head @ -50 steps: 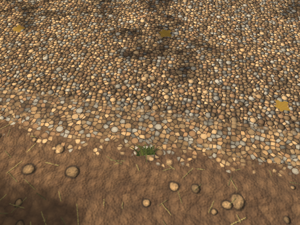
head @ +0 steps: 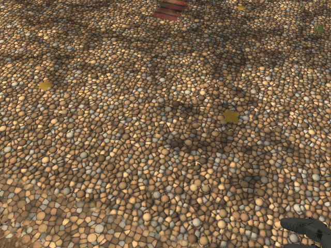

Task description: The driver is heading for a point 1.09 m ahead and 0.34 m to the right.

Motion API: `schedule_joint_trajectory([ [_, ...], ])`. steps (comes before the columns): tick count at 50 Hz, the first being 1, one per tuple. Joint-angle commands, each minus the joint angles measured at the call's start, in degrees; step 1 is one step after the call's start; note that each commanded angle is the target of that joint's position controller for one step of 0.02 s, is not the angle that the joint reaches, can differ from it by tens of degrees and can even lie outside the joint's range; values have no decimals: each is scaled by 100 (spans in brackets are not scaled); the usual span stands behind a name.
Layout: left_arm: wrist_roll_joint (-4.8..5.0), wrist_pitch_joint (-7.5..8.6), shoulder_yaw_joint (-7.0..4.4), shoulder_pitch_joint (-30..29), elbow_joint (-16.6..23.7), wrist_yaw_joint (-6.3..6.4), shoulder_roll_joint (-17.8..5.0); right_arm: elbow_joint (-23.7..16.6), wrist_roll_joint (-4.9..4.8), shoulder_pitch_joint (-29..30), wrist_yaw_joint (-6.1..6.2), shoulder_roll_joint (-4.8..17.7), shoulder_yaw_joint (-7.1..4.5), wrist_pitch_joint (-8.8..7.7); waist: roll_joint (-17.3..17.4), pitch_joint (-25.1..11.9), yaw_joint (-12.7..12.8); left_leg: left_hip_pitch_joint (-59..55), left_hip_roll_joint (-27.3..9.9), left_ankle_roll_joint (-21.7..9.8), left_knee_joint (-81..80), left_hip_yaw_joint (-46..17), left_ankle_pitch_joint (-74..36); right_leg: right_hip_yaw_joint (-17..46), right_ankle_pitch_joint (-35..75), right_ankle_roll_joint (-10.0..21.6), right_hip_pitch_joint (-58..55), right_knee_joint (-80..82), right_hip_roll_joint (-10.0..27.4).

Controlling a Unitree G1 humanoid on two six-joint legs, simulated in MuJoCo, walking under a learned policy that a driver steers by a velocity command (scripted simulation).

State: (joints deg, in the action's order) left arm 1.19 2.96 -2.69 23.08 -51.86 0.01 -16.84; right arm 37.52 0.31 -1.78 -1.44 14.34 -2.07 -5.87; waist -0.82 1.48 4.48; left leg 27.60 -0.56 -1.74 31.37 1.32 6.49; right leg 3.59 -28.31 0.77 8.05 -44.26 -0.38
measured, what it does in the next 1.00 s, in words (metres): walks ahead, turning right: right foot, then left foot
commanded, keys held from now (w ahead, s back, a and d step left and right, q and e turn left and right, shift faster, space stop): w+e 0.68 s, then w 0.32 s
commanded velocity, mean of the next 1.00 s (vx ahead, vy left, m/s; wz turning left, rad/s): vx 0.50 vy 0.00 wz -0.44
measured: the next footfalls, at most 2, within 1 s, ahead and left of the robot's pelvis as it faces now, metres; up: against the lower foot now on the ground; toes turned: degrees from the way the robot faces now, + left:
right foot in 0.48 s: +0.37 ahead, -0.18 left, +0.00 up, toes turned -19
left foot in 0.98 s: +0.72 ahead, -0.11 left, +0.00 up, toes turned -28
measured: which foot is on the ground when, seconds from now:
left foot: down 0.00-0.48, up 0.50-0.96, down 0.98-1.00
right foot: up 0.00-0.46, down 0.48-1.00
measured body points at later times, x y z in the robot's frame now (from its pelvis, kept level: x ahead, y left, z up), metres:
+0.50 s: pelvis +0.25 -0.06 -0.01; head +0.29 -0.08 +0.44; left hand +0.52 +0.13 -0.09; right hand +0.21 -0.35 -0.14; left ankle +0.11 +0.11 -0.70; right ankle +0.33 -0.17 -0.73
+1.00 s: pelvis +0.54 -0.13 +0.00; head +0.56 -0.15 +0.45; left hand +0.69 +0.11 -0.12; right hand +0.62 -0.45 -0.08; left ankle +0.68 -0.09 -0.73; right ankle +0.34 -0.17 -0.71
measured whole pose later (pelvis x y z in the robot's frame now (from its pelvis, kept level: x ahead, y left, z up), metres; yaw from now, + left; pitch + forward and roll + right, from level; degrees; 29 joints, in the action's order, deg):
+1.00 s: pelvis +0.54 -0.13 +0.00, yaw -28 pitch +2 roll +0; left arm 0.7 2.0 -4.2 21.9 -45.0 0.7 -17.1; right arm 41.2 0.5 -2.8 -2.1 15.5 -2.5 -7.0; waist -0.4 0.3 3.7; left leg 26.7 1.1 -1.9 29.3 0.9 5.3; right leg 8.4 -26.4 2.6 4.1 -35.1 -3.4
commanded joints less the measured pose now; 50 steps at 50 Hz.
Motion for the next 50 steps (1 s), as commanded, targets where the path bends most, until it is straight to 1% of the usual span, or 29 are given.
schedule_joint_trajectory([
  [1, 172, 221, -148, -210, 628, -11, -810, 181, -12, -2009, 106, 962, -356, 56, 1039, -1432, -1120, -4301, -2157, -1164, -1244, -3092, 1099, 348, -35, 68, 3684, -2963, 270],
  [2, 131, 203, -152, -497, 689, 10, -749, 176, -5, -1640, 111, 833, -305, 47, 704, -977, -965, -3543, -1932, -1042, -1417, -2468, 734, 222, 436, 44, 3550, -2824, 503],
  [3, 58, 160, -178, -632, 724, 20, -690, 201, 5, -1341, 92, 673, -262, 30, 626, -598, -801, -2892, -1737, -987, -1647, -1991, 402, 201, 734, 19, 3380, -2564, 639],
  [5, 69, 5, -181, -423, 710, 9, -452, 259, 53, -1029, 75, 579, -256, -46, 780, -326, -492, -2090, -1585, -981, -2079, -1360, 65, 215, 1050, -33, 2841, -2333, 822],
  [7, 61, -115, -173, -513, 792, 8, -298, 358, 34, -916, 82, 640, -298, -110, 632, -124, -378, -1815, -1588, -1012, -2315, -869, -367, 216, 1256, -103, 2891, -2112, 881],
  [10, 5, -167, -175, -837, 957, -19, -241, 513, 58, -997, 140, 802, -367, -118, 436, -11, -394, -1931, -1537, -981, -2420, -225, -790, 234, 2030, -163, 3168, -1422, 888],
  [14, -1, -105, -111, -1547, 1181, -178, -120, 653, 21, -1141, 207, 1002, -424, -45, 330, 159, -642, -2096, -1403, -805, -2446, 511, -873, -141, 3026, -74, 2932, -113, 773],
  [19, -4, -128, -124, -2222, 1574, -308, -224, 879, -133, -1474, 217, 1230, -522, 132, 344, 369, -816, -3015, -1677, -633, -2074, 809, -1265, -481, 2462, 208, 3071, 631, 627],
  [21, -19, -152, -204, -2064, 1646, -332, -369, 885, -189, -1398, 233, 1388, -567, 211, 497, 159, -618, -3246, -1695, -504, -1424, 977, -2876, -788, 1861, 421, 2589, 708, 329],
  [22, -14, -170, -292, -1664, 1584, -324, -509, 872, -217, -1334, 245, 1457, -585, 258, 570, -122, -361, -3247, -1634, -422, -753, 1084, -3819, -979, 1626, 555, 1999, 745, 80],
  [23, 11, -178, -449, -821, 1370, -290, -746, 849, -244, -1232, 254, 1426, -563, 306, 472, -547, 130, -2947, -1417, -254, 382, 1281, -4179, -1115, 1886, 745, 850, 1111, -232],
  [24, 27, -225, -673, 203, 1094, -185, -1221, 783, -137, -1318, 277, 1233, -477, 285, 61, -1089, 542, -1700, -1182, 31, 2035, 1320, -2940, -419, 2100, 1027, -931, 1232, -14],
  [25, 93, -197, -780, 74, 1115, -125, -1967, 436, 135, -1834, 211, 353, -196, 146, -1610, -1430, -163, 1020, -56, 444, 4147, 957, 2339, 2779, 1438, 2090, -2796, 1702, 1506],
  [26, 25, -92, -638, 246, 1351, -162, -1576, 377, -84, -1361, 137, 687, -200, -93, -964, -2332, 211, 1715, 196, 374, 4892, -501, 2879, 4497, 434, 2450, -3192, 2711, 2006],
  [27, -26, 0, -526, 61, 1296, -186, -1193, 218, -322, -752, 90, 1023, -287, -215, -574, -1520, 320, 2236, -94, 208, 4866, -598, 2316, 3731, 738, 2099, -2747, 2859, 1878],
  [28, -5, 45, -468, -245, 1318, -178, -1009, 206, -265, -671, 113, 953, -253, -277, -259, -1057, 98, 2082, -348, 103, 4394, -594, 1812, 3041, 1161, 1876, -1963, 2803, 1647],
  [29, -7, 46, -394, -684, 1398, -162, -785, 287, -96, -693, 159, 977, -279, -279, -46, -701, -164, 1656, -538, 125, 3868, -600, 1500, 2452, 1803, 1705, -1113, 2816, 1422],
  [30, -86, 47, -333, -947, 1513, -132, -643, 327, -13, -814, 169, 1029, -323, -222, -109, -566, -385, 1195, -652, 150, 3580, -644, 1275, 2107, 2333, 1664, -497, 2942, 1278],
  [31, -123, 50, -330, -1045, 1573, -111, -658, 321, 3, -880, 157, 1024, -337, -151, -204, -508, -494, 919, -657, 212, 3370, -639, 1208, 1996, 2688, 1698, -137, 3041, 1217],
  [34, -61, 81, -382, -910, 1532, -11, -833, 238, 62, -678, 164, 770, -278, -18, -61, -331, -521, 775, -539, 452, 2429, -450, 685, 1394, 3351, 1639, 409, 3170, 965],
  [37, -30, 77, -377, -686, 1410, 63, -832, 147, 50, -162, 107, 537, -166, -4, -217, -212, -288, 539, -377, 531, 1054, -354, -660, 853, 3187, 1342, 548, 3186, 669],
  [39, -26, 74, -358, -446, 1289, 70, -795, 78, -3, 206, 44, 470, -119, -34, -320, -142, -81, 241, -240, 507, 424, -286, -1342, 789, 2749, 1215, 589, 3210, 645],
  [41, -12, 78, -355, -229, 1159, 54, -817, -6, -62, 458, 0, 555, -130, -63, -365, -26, 38, 254, -207, 428, 121, -335, -1463, 954, 2496, 1189, 350, 3142, 803],
  [43, -4, 59, -354, -74, 1060, 52, -814, -92, -65, 627, -43, 663, -155, -99, -370, 58, 87, 458, -192, 285, -144, -385, -1177, 1159, 2537, 1159, -129, 2902, 1001],
  [46, -28, -7, -378, -42, 969, 75, -870, -96, -60, 446, -79, 795, -206, -148, -536, 74, -60, 331, -122, 34, -350, -315, -468, 1396, 3191, 1040, -667, 2538, 1237],
  [47, -25, -30, -377, -138, 978, 78, -877, -20, -53, 128, -68, 867, -251, -164, -585, -57, -261, -115, -7, -88, -500, -175, -337, 1329, 3905, 955, -715, 2212, 1156],
  [48, -40, -45, -334, -209, 1006, 76, -776, 162, -21, -497, -41, 1033, -348, -180, -497, -482, -574, -1032, 48, -266, -592, -98, -477, 1100, 4685, 820, -638, 1479, 864],
  [49, -106, -46, -237, -286, 1134, 78, -581, 294, 55, -1419, -13, 1301, -425, -192, -184, -1309, -982, -2565, -668, -647, -324, -822, -703, 819, 4145, 613, 97, 94, 542],
  [50, -24, 43, -117, 478, 1164, 71, -185, 471, 88, -2134, -11, 1770, -567, -130, 1267, -2150, -873, -4745, -1888, -1589, -561, -3195, 269, 269, 1779, 105, 2249, -2095, -366],
])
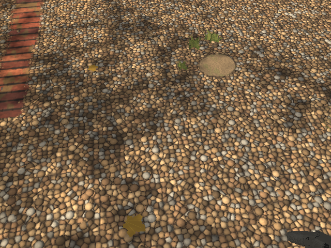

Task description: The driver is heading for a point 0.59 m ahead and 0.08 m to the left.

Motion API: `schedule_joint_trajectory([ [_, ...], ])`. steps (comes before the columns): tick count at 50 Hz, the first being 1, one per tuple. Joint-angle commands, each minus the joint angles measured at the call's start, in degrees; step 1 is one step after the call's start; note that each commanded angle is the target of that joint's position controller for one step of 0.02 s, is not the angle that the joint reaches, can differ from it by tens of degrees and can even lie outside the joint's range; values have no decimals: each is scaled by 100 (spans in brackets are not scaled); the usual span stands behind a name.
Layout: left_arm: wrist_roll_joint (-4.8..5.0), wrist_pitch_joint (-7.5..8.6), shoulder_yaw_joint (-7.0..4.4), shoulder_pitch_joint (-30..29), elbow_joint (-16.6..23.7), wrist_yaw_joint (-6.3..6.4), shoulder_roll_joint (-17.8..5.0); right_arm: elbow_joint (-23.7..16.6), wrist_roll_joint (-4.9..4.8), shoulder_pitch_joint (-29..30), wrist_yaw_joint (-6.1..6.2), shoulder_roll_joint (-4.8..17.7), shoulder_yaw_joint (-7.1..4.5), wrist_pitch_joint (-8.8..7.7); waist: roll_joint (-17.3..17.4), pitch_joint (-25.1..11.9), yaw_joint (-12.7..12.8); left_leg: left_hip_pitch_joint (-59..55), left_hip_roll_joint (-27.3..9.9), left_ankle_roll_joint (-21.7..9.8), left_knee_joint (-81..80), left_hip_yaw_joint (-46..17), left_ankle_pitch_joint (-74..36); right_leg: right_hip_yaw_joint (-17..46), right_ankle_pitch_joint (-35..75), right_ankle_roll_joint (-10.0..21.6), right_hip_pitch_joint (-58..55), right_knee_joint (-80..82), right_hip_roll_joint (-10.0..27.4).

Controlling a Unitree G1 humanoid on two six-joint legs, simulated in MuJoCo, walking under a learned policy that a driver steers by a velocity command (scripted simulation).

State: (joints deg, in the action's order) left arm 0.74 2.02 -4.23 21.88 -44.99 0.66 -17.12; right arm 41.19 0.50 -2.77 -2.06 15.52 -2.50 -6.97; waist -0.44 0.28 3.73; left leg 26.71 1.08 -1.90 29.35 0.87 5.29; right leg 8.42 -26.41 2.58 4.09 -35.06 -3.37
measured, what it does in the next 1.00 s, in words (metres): walks ahead: right foot, then left foot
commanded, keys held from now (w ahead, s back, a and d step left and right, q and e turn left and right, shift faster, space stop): w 0.44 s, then w+q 0.24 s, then no key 0.32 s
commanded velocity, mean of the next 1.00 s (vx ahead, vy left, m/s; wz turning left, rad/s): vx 0.43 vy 0.00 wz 0.08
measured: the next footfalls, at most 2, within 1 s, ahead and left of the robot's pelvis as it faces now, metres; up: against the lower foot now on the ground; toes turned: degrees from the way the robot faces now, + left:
right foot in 0.50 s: +0.44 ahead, -0.14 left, +0.00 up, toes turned -1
left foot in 0.96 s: +0.65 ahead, +0.12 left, +0.00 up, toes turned +9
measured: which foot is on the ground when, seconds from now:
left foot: down 0.00-0.50, up 0.52-0.94, down 0.96-1.00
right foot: down 0.00-0.00, up 0.02-0.48, down 0.50-0.98, up 1.00-1.00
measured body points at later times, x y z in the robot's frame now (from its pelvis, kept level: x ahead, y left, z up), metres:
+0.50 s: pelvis +0.28 -0.02 +0.00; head +0.31 -0.03 +0.45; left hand +0.52 +0.20 -0.06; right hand +0.25 -0.31 -0.13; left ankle +0.11 +0.11 -0.72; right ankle +0.40 -0.13 -0.73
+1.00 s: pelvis +0.51 -0.01 +0.00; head +0.54 +0.01 +0.45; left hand +0.51 +0.28 -0.13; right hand +0.74 -0.22 -0.09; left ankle +0.61 +0.11 -0.72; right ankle +0.40 -0.14 -0.70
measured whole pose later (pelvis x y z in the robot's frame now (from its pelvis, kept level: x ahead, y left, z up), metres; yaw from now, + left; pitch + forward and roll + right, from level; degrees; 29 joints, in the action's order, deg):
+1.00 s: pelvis +0.51 -0.01 +0.00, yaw +8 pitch +2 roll -2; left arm 0.0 3.2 -3.3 15.7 -51.6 0.5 -15.8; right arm 43.3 1.5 -3.9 -1.2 14.3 -2.1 -2.9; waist 0.8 2.5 2.7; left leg 27.0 -0.4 -2.4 29.9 0.2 3.6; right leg -6.3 -26.3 -1.1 7.7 -37.7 1.3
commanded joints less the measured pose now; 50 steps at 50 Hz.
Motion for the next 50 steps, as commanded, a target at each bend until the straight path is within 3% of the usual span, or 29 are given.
schedule_joint_trajectory([
  [1, 68, 209, 42, 529, 454, -6, -354, 232, -100, -2198, -4, 1237, -421, 7, 1553, -1987, -897, -4851, -2322, -1670, -1155, -4467, 1635, 158, -660, -106, 3653, -3709, -135],
  [2, 145, 231, -62, -65, 541, -28, -748, 186, -157, -1841, 18, 913, -319, 34, 940, -1066, -944, -4158, -2168, -1385, -1261, -3802, 2191, 190, -290, -67, 4109, -4034, 218],
  [3, 109, 244, -48, -504, 653, -31, -742, 100, -98, -1441, 42, 797, -262, 82, 498, -560, -834, -3360, -1941, -1197, -1368, -3090, 1873, -91, 192, -43, 4047, -3859, 510],
  [4, 16, 255, -54, -737, 713, -38, -680, 87, -43, -1190, 41, 676, -208, 109, 329, -158, -697, -2657, -1720, -1159, -1552, -2620, 1351, -216, 528, -55, 3919, -3467, 692],
  [6, -16, 213, -62, -566, 656, -55, -511, 89, 19, -1000, 43, 551, -148, 82, 549, -61, -423, -1996, -1412, -1085, -1809, -2036, 529, -272, 893, -94, 3362, -2963, 927],
  [8, -24, 169, -19, -513, 637, -52, -332, 171, -38, -1059, 58, 653, -170, 47, 593, -63, -358, -1798, -1346, -1170, -1981, -1619, -90, -408, 1050, -191, 3289, -2587, 987],
  [11, -68, 188, 45, -1034, 795, -47, -211, 294, -77, -1214, 117, 872, -228, 66, 416, 34, -469, -1828, -1282, -1168, -2139, -1137, -724, -517, 1866, -325, 3455, -1578, 1043],
  [15, -27, 261, 110, -1780, 948, -130, -79, 475, -150, -1571, 158, 974, -235, 141, 393, 151, -759, -1895, -1078, -958, -2134, -620, -827, -735, 3003, -340, 3062, -199, 831],
  [18, 24, 298, 110, -2237, 1102, -211, -115, 653, -178, -1901, 165, 1015, -239, 219, 408, 279, -908, -2304, -1283, -926, -1990, -688, -779, -757, 3066, -270, 3067, 260, 722],
  [20, 31, 324, 92, -2388, 1194, -271, -186, 737, -191, -1976, 186, 1062, -258, 291, 453, 328, -866, -2696, -1470, -855, -1781, -764, -1009, -735, 2707, -139, 3123, 483, 674],
  [22, 17, 344, 38, -2167, 1167, -300, -328, 773, -194, -1914, 217, 1156, -292, 353, 535, 183, -656, -2954, -1548, -742, -1392, -759, -1778, -814, 2291, 24, 2709, 654, 555],
  [23, -13, 357, -38, -1737, 1061, -283, -456, 771, -210, -1834, 228, 1180, -294, 380, 538, -72, -367, -2865, -1423, -649, -847, -677, -2625, -941, 2263, 143, 1952, 838, 401],
  [24, -42, 358, -177, -886, 824, -232, -723, 747, -188, -1803, 234, 1065, -239, 394, 432, -637, 52, -2464, -1131, -494, 141, -505, -2910, -938, 2421, 322, 633, 870, 415],
  [25, -129, 340, -299, 201, 658, -158, -1167, 565, -34, -1772, 234, 731, -99, 369, -197, -1576, 449, -1231, -753, -274, 1924, -290, -1311, 221, 2700, 701, -1214, 583, 1534],
  [26, -135, 300, -350, 357, 561, -170, -1512, 509, -91, -2567, 196, 85, 94, 244, -1710, -2294, 45, 915, 182, 41, 3777, -277, 2652, 2750, 1722, 1580, -2875, 1139, 2810],
  [27, -82, 276, -223, 394, 579, -157, -913, 621, -236, -2207, 171, 771, -68, 172, -1047, -2072, 335, 1522, -88, 26, 4409, -890, 2804, 2985, 815, 1458, -2596, 1519, 2676],
  [28, -67, 283, -140, 19, 582, -129, -709, 448, -333, -1660, 157, 1013, -157, 140, -780, -1171, 300, 1810, -337, -5, 4457, -793, 2284, 2053, 946, 1184, -1845, 1665, 2482],
  [29, -90, 293, -90, -356, 588, -127, -581, 405, -295, -1390, 178, 937, -156, 149, -441, -746, 120, 1621, -585, 25, 4228, -674, 1785, 1419, 1332, 1027, -1071, 1853, 2231],
  [30, -107, 315, -46, -647, 578, -144, -418, 392, -221, -1282, 191, 875, -181, 193, -416, -391, -44, 1445, -720, 66, 3944, -660, 1470, 946, 1669, 949, -461, 2077, 2031],
  [32, -150, 413, -33, -912, 514, -164, -294, 466, -233, -1547, 200, 640, -183, 356, -550, -212, -341, 894, -872, 126, 3723, -695, 1100, 313, 2057, 882, 227, 2482, 1852],
  [34, -142, 489, -71, -986, 396, -156, -363, 428, -225, -1519, 215, 464, -172, 475, -439, -29, -455, 946, -897, 199, 3544, -713, 858, -173, 2540, 908, 496, 2707, 1859],
  [37, -184, 482, -103, -975, 206, -100, -500, 269, -103, -1201, 225, 362, -156, 485, -257, 152, -516, 941, -738, 312, 2563, -658, 241, -909, 4416, 896, 623, 2578, 1688],
  [39, -146, 424, -101, -1016, 137, -48, -553, 180, -55, -864, 151, 196, -78, 428, -286, 137, -427, 463, -615, 286, 1498, -327, -498, -1410, 4825, 766, 763, 2507, 1420],
  [41, -100, 368, -106, -764, -22, -7, -635, 61, -32, -463, 72, 132, -33, 393, -248, 45, -241, 202, -485, 258, 869, -145, -974, -1448, 4967, 748, 529, 2410, 1458],
  [45, 40, 211, -159, -666, -293, 16, -823, -73, -5, -308, -5, 412, -99, 381, -422, -101, -310, 65, -353, -7, 257, -170, -479, -1226, 5099, 619, -247, 1738, 1748],
  [47, 81, 144, -154, -767, -364, 42, -799, 134, 52, -915, 25, 661, -221, 357, -305, -426, -672, -893, -96, -229, -391, 19, -934, -1308, 5243, 350, -275, 784, 1485],
  [48, -32, 158, -103, -471, -391, 41, -660, 200, 75, -1232, 94, 1080, -343, 354, 157, -814, -700, -1849, -473, -412, -357, -345, -3225, -1527, 4453, 30, 113, -88, 1095],
  [49, -190, 216, 65, 123, -377, -16, -242, 191, 231, -1498, 178, 1361, -356, 413, 1083, -1619, -523, -3819, -1757, -1334, 214, -1773, -5474, -1519, 1728, -358, 1724, -1722, 541],
  [50, -140, 175, 167, 285, -535, -76, -62, 260, 136, -1540, 185, 828, -194, 455, 1333, -2392, -553, -4050, -2437, -2023, -27, -2665, -5525, -775, -1360, -566, 2060, -2742, 312],
])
